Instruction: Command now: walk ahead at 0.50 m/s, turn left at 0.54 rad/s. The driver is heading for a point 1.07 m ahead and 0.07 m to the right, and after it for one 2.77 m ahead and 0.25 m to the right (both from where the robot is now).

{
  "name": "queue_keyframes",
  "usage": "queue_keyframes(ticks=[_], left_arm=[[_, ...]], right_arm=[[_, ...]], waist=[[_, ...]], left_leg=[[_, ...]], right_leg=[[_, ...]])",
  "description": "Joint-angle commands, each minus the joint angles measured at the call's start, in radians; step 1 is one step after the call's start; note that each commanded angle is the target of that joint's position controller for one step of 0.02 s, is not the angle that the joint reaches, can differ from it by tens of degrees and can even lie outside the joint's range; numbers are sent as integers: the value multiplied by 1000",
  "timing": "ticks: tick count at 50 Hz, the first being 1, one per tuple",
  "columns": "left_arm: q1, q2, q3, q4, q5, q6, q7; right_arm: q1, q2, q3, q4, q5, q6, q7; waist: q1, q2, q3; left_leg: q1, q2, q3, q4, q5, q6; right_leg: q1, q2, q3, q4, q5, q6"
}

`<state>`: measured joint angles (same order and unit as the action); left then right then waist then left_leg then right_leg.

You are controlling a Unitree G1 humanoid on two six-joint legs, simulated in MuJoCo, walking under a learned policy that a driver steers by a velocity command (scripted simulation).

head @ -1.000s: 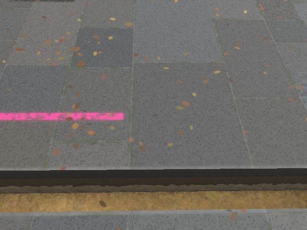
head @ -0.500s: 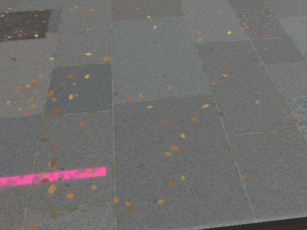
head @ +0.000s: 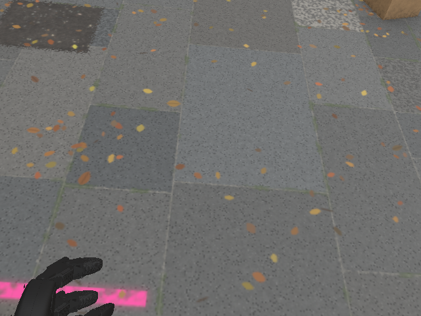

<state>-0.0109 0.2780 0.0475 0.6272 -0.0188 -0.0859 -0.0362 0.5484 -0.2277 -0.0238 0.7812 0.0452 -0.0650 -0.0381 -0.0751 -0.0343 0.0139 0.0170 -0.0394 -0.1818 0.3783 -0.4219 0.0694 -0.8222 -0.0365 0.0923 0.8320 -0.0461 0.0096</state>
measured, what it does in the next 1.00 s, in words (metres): walks ahead: right foot, then left foot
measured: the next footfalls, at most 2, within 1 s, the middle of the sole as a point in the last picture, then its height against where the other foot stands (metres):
right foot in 0.14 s outside the picture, level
left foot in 0.60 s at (144, 305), level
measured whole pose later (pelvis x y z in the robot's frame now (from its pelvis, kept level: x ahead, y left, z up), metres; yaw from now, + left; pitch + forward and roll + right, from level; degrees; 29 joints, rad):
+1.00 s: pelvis +0.56 +0.01 +0.01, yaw -10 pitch -1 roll +2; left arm 0.08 0.29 0.05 0.69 -0.03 -0.02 -0.06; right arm 0.36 -0.29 -0.05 0.85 0.00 -0.10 0.00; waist -0.11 -0.04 0.05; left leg 0.08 0.00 0.21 0.21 -0.28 0.00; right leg -0.65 -0.10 0.00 0.72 -0.02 -0.03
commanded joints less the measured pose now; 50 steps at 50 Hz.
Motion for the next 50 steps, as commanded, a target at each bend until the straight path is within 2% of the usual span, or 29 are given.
queue_keyframes(ticks=[1, 2, 4, 5, 6, 7, 8, 9, 10, 11, 12, 13, 14, 15, 16, 17, 19, 21, 23, 24, 27, 29, 30, 31, 32, 33, 36, 42, 50], left_arm=[[-290, -72, -27, -137, 25, -49, -28], [-273, -47, -24, -143, 37, -58, -33], [-241, 43, 4, -129, 12, -60, -25], [-196, 75, 14, -121, 17, -62, -21], [-109, 93, 28, -96, 12, -66, -8], [91, 145, 53, -51, -8, -63, 10], [330, 201, 60, 1, 9, -48, 25], [480, 272, 83, 105, 24, -35, 9], [479, 191, 72, 102, 30, -22, 3], [405, 55, 41, 64, 63, -12, 12], [299, 48, 29, 60, 61, -5, 17], [251, 51, 30, 73, 53, -5, 19], [309, 54, 31, 117, 43, -29, 28], [333, 38, 22, 155, 31, -44, 36], [311, 23, 13, 166, 15, -40, 33], [265, 32, 15, 170, -1, -33, 31], [222, 62, 24, 157, -20, -3, 33], [195, 106, 33, 117, 5, -26, 30], [233, 191, 61, 132, -18, -42, 26], [261, 192, 61, 142, -31, -39, 28], [363, 194, 60, 180, -27, -10, 22], [385, 154, 42, 180, -9, 9, 23], [360, 81, 15, 155, 3, 13, 20], [398, -4, -11, 113, 9, 9, 26], [439, 57, 0, 116, -13, 9, 33], [406, 119, 18, 116, -21, 15, 34], [338, 125, 32, 116, -17, 36, 38], [177, 59, 20, 51, -12, 55, 23], [-22, 42, 2, -39, -14, 51, -40]], right_arm=[[-26, -164, -40, -32, -11, 6, -24], [-40, -188, -51, -25, -9, -15, -15], [-80, -194, -60, -19, 20, -29, -8], [-63, -191, -61, -12, 16, -18, -7], [-49, -189, -63, -1, -7, 3, -9], [-65, -211, -71, -17, -39, 17, 0], [-86, -172, -63, -68, -70, 2, 7], [164, 25, 1, -57, -22, -20, 36], [129, -49, -4, -27, 14, -25, 37], [-73, -166, -39, -27, 22, -22, 44], [-169, -167, -34, -63, 11, -23, 51], [-203, -147, -28, -78, -16, -25, 57], [-261, -170, -48, -75, -30, -20, 61], [-251, -148, -42, -82, -32, -13, 64], [-198, -75, -22, -85, -14, -5, 59], [-179, -50, -1, -99, -24, -3, 58], [-291, -24, 33, -152, -58, 1, 51], [-355, -68, 36, -157, -69, -24, 62], [-406, -117, 22, -153, -63, -26, 60], [-433, -132, 17, -155, -54, -24, 56], [-469, -167, -5, -156, -49, -18, 57], [-337, -197, -31, -118, -38, -24, 49], [-182, -246, -52, -88, -50, -28, 41], [-150, -323, -64, -91, -65, -18, 38], [-164, -279, -58, -90, -65, -21, 45], [-222, -208, -40, -95, -53, -31, 51], [-329, -125, -18, -82, -63, -44, 51], [-283, -177, -44, -17, -57, -57, 22], [-225, -242, -74, 8, -35, -40, 42]], waist=[[-14, 146, 124], [1, 140, 104], [36, 197, 76], [54, 236, 21], [105, 262, -48], [197, 291, -121], [248, 198, -344], [121, -331, -571], [147, -286, -606], [215, -70, -431], [174, -7, -280], [133, 11, -209], [128, -50, -149], [95, -103, -125], [33, -74, -79], [-13, -57, -45], [-9, -55, 31], [17, -47, -32], [49, -47, -43], [66, -47, -28], [100, -31, 9], [36, -18, -27], [-39, 80, -134], [-15, 330, -202], [4, 338, -193], [15, 250, -109], [58, 164, -12], [28, 114, 45], [-21, 66, 110]], left_leg=[[-478, 118, -75, -271, 371, 92], [-485, 131, -71, -276, 379, 77], [-277, 147, -66, -202, 505, 42], [-141, 158, -85, -107, 690, 34], [-56, 162, -97, 23, 888, 25], [-74, 147, -99, 229, 968, 5], [-265, 113, -109, 469, 773, 7], [-682, -52, -49, 880, -107, -58], [-778, -19, -71, 1011, -145, -58], [-788, 38, -53, 931, -25, -33], [-743, 71, 10, 892, 12, -36], [-682, 110, 25, 853, 31, -36], [-644, 115, 40, 1000, -16, -7], [-689, 108, 42, 1159, -47, 5], [-730, 113, 45, 1151, 0, 19], [-748, 144, 39, 1041, 104, 20], [-710, 154, 103, 724, 171, -32], [-432, 127, 142, 469, 322, -53], [-379, 113, 126, 324, 381, -63], [-392, 115, 114, 259, 382, -63], [-346, 92, 128, 134, 386, -52], [-142, 82, 140, 78, 306, -34], [75, 218, 3, 48, 235, 9], [247, 428, -317, -56, 53, 87], [171, 450, -514, -144, -196, 136], [94, 431, -445, -157, -213, 123], [-66, 319, -115, -196, 107, 92], [-42, 314, 105, -249, 359, 110], [31, 324, 302, -243, 492, 86]], right_leg=[[430, 106, -153, -187, 367, 16], [511, 110, -124, -195, 389, 2], [497, 73, -60, -295, 246, -32], [498, 81, -69, -313, 148, -42], [555, 102, -97, -349, 46, -65], [701, 42, -63, -363, 5, -112], [1087, -120, 62, -212, 151, -144], [1536, -369, 551, -316, 119, -390], [1478, -354, 741, -442, -122, -360], [1294, -291, 510, -470, -201, -310], [1078, -266, 413, -518, -102, -296], [912, -260, 374, -559, -28, -307], [787, -256, 351, -582, 33, -283], [725, -255, 378, -587, 18, -274], [665, -211, 290, -639, -116, -261], [578, -178, 255, -648, -213, -246], [433, -122, 162, -689, -165, -272], [340, -93, 81, -738, 10, -260], [443, -141, 110, -752, 23, -253], [504, -152, 125, -732, -17, -240], [583, -164, 162, -631, -130, -195], [534, -103, 153, -480, -154, -152], [414, -13, 75, -186, -229, -103], [143, 94, -50, 133, -486, -56], [56, 49, -1, 346, -481, -53], [24, 10, 27, 423, -408, -56], [104, -59, 20, 354, -240, -40], [74, -76, -1, 143, -96, -19], [147, -60, -120, -172, 38, -53]])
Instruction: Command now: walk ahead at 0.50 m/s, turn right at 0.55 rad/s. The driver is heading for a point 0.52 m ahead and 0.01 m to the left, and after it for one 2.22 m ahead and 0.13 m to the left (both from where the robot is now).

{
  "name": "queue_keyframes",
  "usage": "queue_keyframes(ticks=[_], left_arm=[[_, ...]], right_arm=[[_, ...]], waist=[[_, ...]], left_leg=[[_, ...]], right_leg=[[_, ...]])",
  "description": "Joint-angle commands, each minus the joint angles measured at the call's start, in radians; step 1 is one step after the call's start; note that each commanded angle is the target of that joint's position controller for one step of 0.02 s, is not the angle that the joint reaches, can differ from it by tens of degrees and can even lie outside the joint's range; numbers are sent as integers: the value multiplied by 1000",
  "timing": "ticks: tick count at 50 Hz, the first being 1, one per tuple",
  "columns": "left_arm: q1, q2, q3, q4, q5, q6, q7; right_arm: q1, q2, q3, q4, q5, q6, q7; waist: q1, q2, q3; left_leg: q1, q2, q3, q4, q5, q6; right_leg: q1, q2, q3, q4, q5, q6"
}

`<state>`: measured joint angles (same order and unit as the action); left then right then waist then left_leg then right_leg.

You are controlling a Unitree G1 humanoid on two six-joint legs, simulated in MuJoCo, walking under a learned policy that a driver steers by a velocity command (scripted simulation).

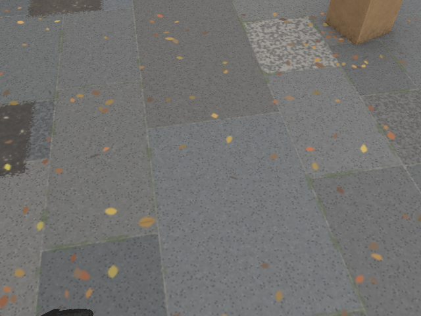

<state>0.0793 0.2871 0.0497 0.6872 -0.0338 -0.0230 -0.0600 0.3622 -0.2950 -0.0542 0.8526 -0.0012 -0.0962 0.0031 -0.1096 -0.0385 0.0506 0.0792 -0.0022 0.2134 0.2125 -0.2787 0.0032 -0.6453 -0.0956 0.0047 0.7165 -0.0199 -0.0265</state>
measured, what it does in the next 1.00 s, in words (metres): walks ahead: right foot, then left foot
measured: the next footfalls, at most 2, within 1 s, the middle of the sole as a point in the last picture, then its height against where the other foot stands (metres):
right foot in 0.12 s outside the picture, level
left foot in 0.72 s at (182, 289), level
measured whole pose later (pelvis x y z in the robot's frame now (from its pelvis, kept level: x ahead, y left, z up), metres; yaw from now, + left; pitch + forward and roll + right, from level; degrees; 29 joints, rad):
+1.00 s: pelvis +0.57 -0.02 +0.00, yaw +14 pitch +2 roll +0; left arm 0.09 0.30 0.03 0.69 0.01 -0.09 0.00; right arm 0.31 -0.29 -0.06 0.68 0.01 -0.05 0.00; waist -0.04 -0.02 0.03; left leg -0.19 -0.12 -0.10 0.36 -0.20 0.09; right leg -0.66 -0.10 0.11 0.79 -0.12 0.07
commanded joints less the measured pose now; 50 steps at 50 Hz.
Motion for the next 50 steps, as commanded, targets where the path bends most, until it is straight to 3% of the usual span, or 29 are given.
queue_keyframes(ticks=[1, 4, 5, 6, 7, 8, 9, 10, 11, 12, 13, 15, 17, 22, 26, 30, 33, 34, 35, 36, 37, 38, 39, 40, 41, 42, 45, 48, 50], left_arm=[[-125, 39, 1, -111, 2, -12, -19], [-61, 92, 24, -123, 11, 1, -16], [56, 130, 45, -96, 12, 7, -10], [225, 187, 79, -42, 13, 13, 5], [348, 269, 102, -10, 6, 23, 30], [274, 317, 95, -46, 9, 6, 34], [278, 209, 65, -46, 13, -11, 29], [258, 168, 52, -35, 19, -26, 26], [198, 142, 41, -28, 20, -38, 23], [150, 109, 31, -29, 28, -44, 23], [131, 94, 23, -30, 40, -50, 24], [136, 100, 27, -8, 41, -67, 23], [149, 119, 32, 23, 44, -83, 27], [175, 121, 27, 62, 54, -84, 48], [232, 137, 31, 97, 48, -65, 62], [268, 147, 37, 120, 41, -32, 73], [242, 188, 48, 107, 32, -14, 92], [231, 201, 51, 102, 33, -8, 98], [206, 204, 51, 94, 28, -7, 103], [225, 166, 34, 76, 43, -22, 103], [308, 31, -8, 29, 61, -57, 80], [225, 132, 10, 22, 33, -99, 54], [136, 154, 15, -14, -8, -118, 42], [111, 131, 7, -26, 3, -125, 43], [108, 138, 15, -17, 28, -119, 50], [128, 139, 19, -14, 38, -106, 50], [151, 104, 12, -14, 51, -75, 58], [36, 64, -5, -40, 52, -70, 61], [-39, 58, -9, -53, 44, -75, 55]], right_arm=[[-34, -185, -48, -60, 18, -1, 2], [-47, -236, -66, -62, 35, 13, -4], [-57, -241, -69, -67, 39, 21, -6], [-64, -224, -63, -79, 37, 26, -13], [-30, -146, -35, -105, -2, 22, -17], [36, -38, 3, -160, -10, -2, -14], [-56, -138, -13, -152, 26, -31, 0], [-118, -150, -16, -171, 57, -40, 3], [-125, -137, -12, -160, 49, -40, -7], [-110, -136, -17, -145, 33, -34, -15], [-77, -135, -18, -130, 31, -21, -12], [-45, -105, -16, -108, 25, 6, -7], [-82, -84, -12, -114, 20, 27, -10], [-179, -65, -11, -143, 25, 24, 1], [-276, -38, -1, -183, 26, 21, 26], [-359, -18, 9, -247, 24, 19, 64], [-294, -54, -12, -270, 20, 28, 71], [-200, -90, -31, -258, 20, 32, 67], [-49, -143, -60, -230, 20, 33, 53], [88, -222, -87, -209, 18, 45, 30], [39, -289, -96, -240, 21, 39, 23], [77, -196, -72, -239, 16, 36, 23], [46, -152, -59, -238, 9, 31, 21], [-17, -140, -55, -239, 12, 28, 24], [-77, -108, -46, -253, 13, 26, 23], [-110, -100, -40, -269, 4, 27, 19], [-128, -129, -47, -266, 8, 24, 7], [-104, -161, -58, -249, 17, 33, -10], [-68, -167, -60, -236, 21, 43, -15]], waist=[[18, 79, 71], [95, 141, -14], [164, 146, -75], [247, 111, -163], [262, -61, -243], [150, -254, -377], [228, -79, -397], [220, -46, -263], [172, 31, -170], [138, 15, -140], [112, -12, -125], [93, -11, -109], [94, 3, -60], [136, -3, -16], [187, 10, 24], [206, 13, 50], [141, -46, -36], [85, -62, -93], [-3, -41, -168], [-53, 70, -271], [63, 320, -360], [-17, 184, -446], [-15, 138, -303], [40, 22, -178], [76, 5, -131], [108, 28, -99], [139, 59, -74], [100, 89, -58], [60, 111, -67]], left_leg=[[-1, 291, -77, -52, 416, 144], [60, 291, -29, 138, 907, 112], [41, 272, -8, 286, 999, 92], [-82, 231, 16, 499, 943, 58], [-373, 168, 5, 818, 356, 12], [-743, -42, -133, 1152, -319, -37], [-819, 20, -297, 1210, -270, -19], [-858, 65, -279, 1180, -183, 4], [-817, 122, -272, 1094, -95, 10], [-770, 156, -276, 1024, -49, 6], [-711, 173, -284, 1010, -11, 5], [-674, 183, -277, 970, 37, -8], [-711, 180, -285, 916, 106, -25], [-762, 127, -298, 644, 386, -30], [-823, 105, -265, 495, 418, -8], [-884, 81, -199, 409, 286, 26], [-700, -13, -106, 400, 146, 83], [-578, -46, -96, 397, 118, 110], [-349, -72, -115, 321, 176, 150], [-42, 71, -343, 303, 202, 214], [299, 332, -942, 214, 169, 444], [347, 337, -1014, 129, 82, 438], [239, 298, -845, 115, 79, 377], [60, 254, -732, 94, 164, 341], [-57, 216, -653, 79, 260, 317], [-157, 189, -611, 52, 325, 315], [-309, 152, -530, 16, 429, 319], [-392, 82, -442, 27, 369, 266], [-397, 66, -444, 47, 287, 232]], right_leg=[[-23, 7, -46, -80, -12, -29], [128, 91, -116, -100, -144, -86], [270, 134, -136, -129, -140, -113], [530, 169, -123, -178, -83, -148], [828, -10, 144, -167, -55, -208], [1052, -253, 747, -347, -309, -410], [1013, -274, 748, -449, -369, -371], [895, -243, 586, -446, -310, -319], [739, -196, 446, -446, -184, -268], [645, -155, 350, -447, -86, -244], [576, -132, 294, -474, -24, -235], [503, -119, 213, -526, 49, -233], [457, -109, 128, -565, 106, -222], [511, -72, -30, -597, 127, -150], [659, -115, -74, -595, 192, -121], [809, -164, -114, -509, 353, -119], [822, -164, -154, -320, 829, -94], [802, -158, -164, -186, 924, -83], [703, -127, -185, 20, 870, -57], [462, -71, -187, 323, 496, -25], [-6, 187, -87, 720, -494, 49], [-120, 142, 130, 785, -511, 29], [-164, 87, 131, 730, -442, 5], [-145, 46, 112, 611, -383, 2], [-88, 12, 102, 510, -350, 11], [-24, 0, 97, 476, -331, 24], [38, -1, 59, 324, -285, 84], [98, 33, 35, 75, -79, 114], [155, 71, 30, -65, 57, 115]])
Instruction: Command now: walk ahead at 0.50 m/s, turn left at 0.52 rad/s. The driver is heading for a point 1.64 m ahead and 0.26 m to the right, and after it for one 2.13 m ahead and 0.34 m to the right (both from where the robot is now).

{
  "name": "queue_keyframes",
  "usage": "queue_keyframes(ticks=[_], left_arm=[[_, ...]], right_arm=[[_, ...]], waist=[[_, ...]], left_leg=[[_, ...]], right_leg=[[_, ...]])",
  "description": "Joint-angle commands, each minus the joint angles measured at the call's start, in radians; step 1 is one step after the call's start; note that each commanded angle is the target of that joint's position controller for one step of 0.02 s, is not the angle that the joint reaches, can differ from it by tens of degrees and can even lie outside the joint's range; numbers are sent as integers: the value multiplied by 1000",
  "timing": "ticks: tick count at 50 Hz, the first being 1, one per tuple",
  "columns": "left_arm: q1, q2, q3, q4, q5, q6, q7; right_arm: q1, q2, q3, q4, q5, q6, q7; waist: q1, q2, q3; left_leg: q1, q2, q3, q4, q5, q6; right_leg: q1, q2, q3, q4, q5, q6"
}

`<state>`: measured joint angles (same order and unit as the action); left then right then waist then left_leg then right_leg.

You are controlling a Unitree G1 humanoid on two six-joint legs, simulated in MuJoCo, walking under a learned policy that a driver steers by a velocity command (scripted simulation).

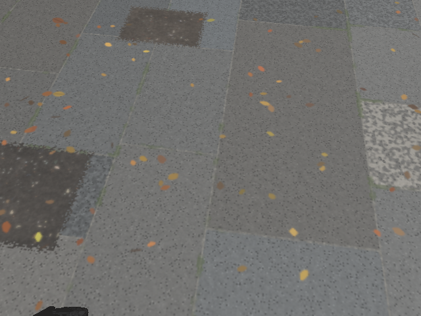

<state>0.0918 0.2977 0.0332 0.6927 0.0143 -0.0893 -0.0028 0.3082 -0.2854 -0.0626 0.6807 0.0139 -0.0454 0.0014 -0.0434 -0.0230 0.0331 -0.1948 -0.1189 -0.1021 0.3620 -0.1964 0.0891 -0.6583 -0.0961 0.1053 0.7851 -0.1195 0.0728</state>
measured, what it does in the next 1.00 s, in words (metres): walks ahead, turning right: right foot, then left foot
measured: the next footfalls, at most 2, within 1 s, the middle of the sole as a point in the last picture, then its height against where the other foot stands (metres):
right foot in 0.18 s outside the picture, level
left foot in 0.66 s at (191, 294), level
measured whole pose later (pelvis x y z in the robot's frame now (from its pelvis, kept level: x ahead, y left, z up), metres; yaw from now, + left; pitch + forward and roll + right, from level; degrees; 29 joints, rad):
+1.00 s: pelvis +0.53 -0.07 +0.00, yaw -21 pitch +2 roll +2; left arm 0.12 0.30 0.06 0.66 -0.02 -0.03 -0.03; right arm 0.36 -0.29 -0.07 0.82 0.01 -0.09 0.01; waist -0.09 -0.05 0.03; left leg -0.02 -0.02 0.12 0.24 -0.26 0.01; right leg -0.67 -0.09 0.06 0.76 -0.07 0.00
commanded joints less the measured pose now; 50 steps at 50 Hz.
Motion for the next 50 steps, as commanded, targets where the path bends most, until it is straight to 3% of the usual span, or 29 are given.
queue_keyframes(ticks=[1, 5, 7, 8, 9, 10, 11, 12, 13, 14, 15, 18, 23, 28, 30, 31, 32, 33, 34, 35, 36, 37, 38, 39, 41, 46, 50], left_arm=[[-69, 53, 9, -61, -11, -12, -6], [-83, 92, 24, -63, -19, -31, -25], [-36, 108, 34, -54, -19, -35, -27], [37, 129, 47, -32, -13, -37, -23], [162, 170, 60, -13, -5, -41, -20], [278, 268, 86, 5, 3, -35, -20], [334, 236, 84, 38, -32, -24, -34], [287, 168, 63, 23, -45, -19, -34], [238, 139, 53, 5, -29, -10, -31], [209, 126, 47, 0, -20, -3, -30], [191, 106, 40, -5, -15, -1, -26], [192, 105, 40, -2, -23, 6, -12], [249, 152, 61, 29, -38, 21, 15], [314, 147, 64, 52, -48, 43, 23], [298, 150, 69, 47, -47, 50, 25], [283, 136, 66, 42, -46, 52, 25], [269, 106, 57, 30, -40, 50, 22], [264, 44, 37, 7, -22, 44, 18], [390, -2, 19, -23, -46, 33, 19], [381, 98, 38, 0, -59, 33, 22], [283, 143, 52, -7, -52, 38, 21], [240, 131, 54, -12, -43, 43, 21], [211, 120, 56, -24, -34, 45, 18], [205, 103, 57, -31, -38, 49, 10], [192, 61, 49, -46, -43, 59, 2], [91, 19, 27, -83, -31, 53, -16], [-53, 14, 14, -121, -28, 33, -37]], right_arm=[[6, -175, -50, -54, 5, -6, -14], [50, -149, -41, -21, 3, -6, -11], [34, -153, -42, -16, -3, -4, -7], [32, -135, -35, -16, -6, -3, -6], [36, -98, -19, -25, -14, -5, -7], [153, -55, -3, -37, -8, -18, -10], [155, -76, 0, -42, -6, -28, -10], [47, -148, -17, -58, 9, -35, -7], [-52, -147, -14, -78, 5, -41, -5], [-104, -130, -12, -95, -12, -49, -3], [-106, -121, -15, -97, -27, -53, -3], [-85, -82, -8, -92, -34, -55, -1], [-243, -39, 12, -116, -23, -61, 2], [-342, -69, 0, -138, -5, -77, 15], [-310, -90, -12, -131, -1, -84, 14], [-250, -102, -22, -113, -3, -87, 10], [-158, -131, -36, -97, -12, -89, 2], [-1, -190, -53, -82, -25, -87, -8], [67, -257, -70, -46, -30, -69, -3], [49, -172, -55, -49, -13, -64, 2], [14, -114, -40, -52, -10, -62, 0], [-30, -94, -30, -52, -18, -60, 2], [-60, -73, -24, -43, -21, -58, 3], [-77, -63, -19, -36, -28, -59, 3], [-84, -68, -24, -18, -23, -66, 5], [-62, -126, -39, 37, -17, -68, 5], [2, -165, -43, 89, 13, -55, 8]], waist=[[-18, 103, -59], [-26, 136, -61], [7, 161, -52], [42, 154, -83], [95, 98, -189], [81, -142, -331], [102, -288, -335], [120, -160, -193], [124, -66, -110], [108, -21, -38], [83, -26, -30], [53, -84, -52], [100, -69, -36], [120, -76, -33], [88, -98, -37], [51, -97, -56], [3, -83, -120], [-61, 36, -253], [-7, 346, -345], [-19, 257, -260], [-40, 160, -139], [-22, 100, -80], [-5, 101, -35], [15, 126, -18], [27, 143, -9], [16, 88, -5], [-22, 75, 26]], left_leg=[[-101, 193, -141, -95, 170, 138], [44, 273, -219, -13, 99, 113], [83, 293, -224, 39, 186, 93], [91, 258, -194, 125, 319, 72], [42, 207, -125, 334, 334, 38], [-252, 73, -10, 689, 92, -47], [-496, 31, -4, 865, -349, -81], [-600, 98, -41, 927, -304, -67], [-600, 131, -16, 908, -230, -59], [-592, 155, -1, 840, -183, -59], [-542, 182, -4, 761, -137, -62], [-453, 178, 34, 610, -98, -98], [-351, 132, 48, 291, 138, -147], [-252, 92, 18, 134, 185, -139], [-176, 93, 16, 90, 139, -114], [-81, 101, 26, 48, 143, -90], [82, 151, 2, 45, 130, -55], [327, 328, -164, 60, 72, 12], [564, 536, -583, -14, -111, 171], [506, 545, -651, -55, -296, 170], [398, 492, -497, -68, -251, 130], [295, 444, -370, -87, -123, 106], [221, 408, -286, -110, -24, 98], [163, 380, -209, -134, 42, 85], [109, 363, -115, -175, 126, 91], [96, 353, 41, -210, 284, 108], [96, 348, 87, -211, 280, 95]], right_leg=[[182, 80, -69, -173, 194, 14], [179, 65, -46, -262, 159, -41], [226, 72, -78, -291, 81, -90], [324, 90, -98, -314, 64, -123], [514, 4, 0, -294, 98, -183], [855, -185, 377, -324, 17, -350], [954, -266, 713, -497, -276, -423], [868, -246, 670, -522, -424, -374], [750, -200, 541, -525, -375, -339], [642, -160, 454, -541, -267, -331], [586, -122, 393, -553, -172, -318], [522, -61, 287, -574, 25, -323], [440, -20, 206, -565, 90, -300], [480, -33, 292, -493, 19, -271], [497, -39, 334, -443, 24, -252], [481, -18, 329, -393, 42, -232], [431, 24, 293, -277, 65, -202], [305, 88, 200, 1, -80, -165], [-9, 199, 69, 278, -468, -114], [-133, 109, 73, 417, -447, -99], [-156, 79, 63, 456, -353, -92], [-127, 51, 40, 448, -281, -82], [-114, 30, 35, 414, -236, -75], [-78, 8, 28, 392, -208, -74], [-56, -7, 0, 354, -177, -65], [-32, -9, -21, 99, 11, -57], [68, 22, -86, -124, 113, -84]])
